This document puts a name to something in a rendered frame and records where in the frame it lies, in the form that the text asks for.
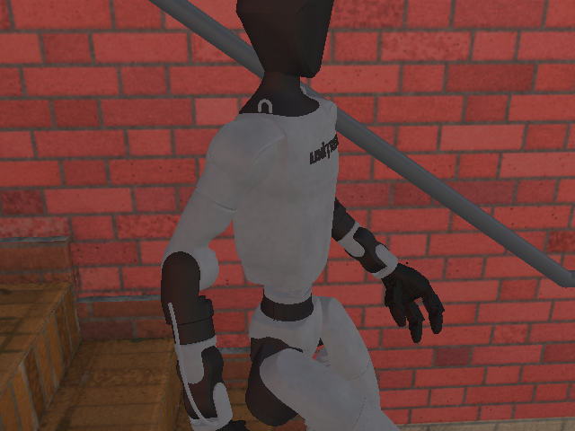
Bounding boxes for stairs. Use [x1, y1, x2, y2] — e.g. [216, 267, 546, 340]
[0, 282, 274, 431]

